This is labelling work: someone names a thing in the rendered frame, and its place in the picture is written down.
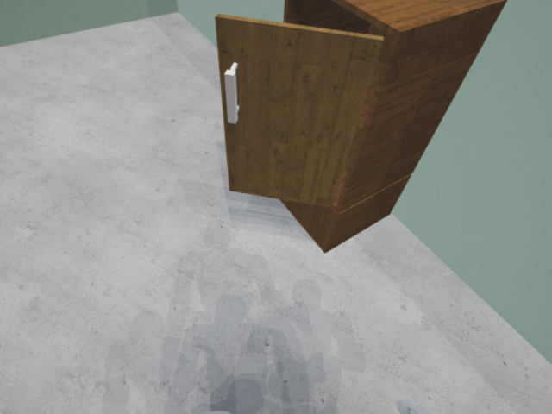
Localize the cupboard door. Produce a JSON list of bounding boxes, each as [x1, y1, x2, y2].
[[215, 14, 384, 208]]

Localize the handle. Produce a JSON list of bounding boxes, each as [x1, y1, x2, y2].
[[224, 63, 239, 124]]

